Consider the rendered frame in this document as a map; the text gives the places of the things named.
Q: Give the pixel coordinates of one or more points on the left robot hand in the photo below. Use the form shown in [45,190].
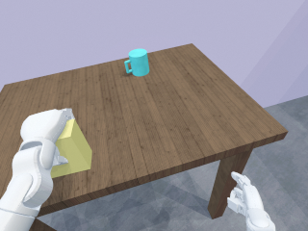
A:
[47,125]

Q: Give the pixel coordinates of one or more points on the right robot hand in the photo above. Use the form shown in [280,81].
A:
[242,200]

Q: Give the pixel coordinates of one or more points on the table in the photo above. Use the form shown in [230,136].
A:
[184,113]

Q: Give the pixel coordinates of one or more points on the sponge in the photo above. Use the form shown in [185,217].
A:
[74,147]

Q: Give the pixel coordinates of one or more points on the left robot forearm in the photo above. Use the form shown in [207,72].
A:
[30,186]

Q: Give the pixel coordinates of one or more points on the right robot forearm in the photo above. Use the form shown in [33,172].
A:
[258,220]

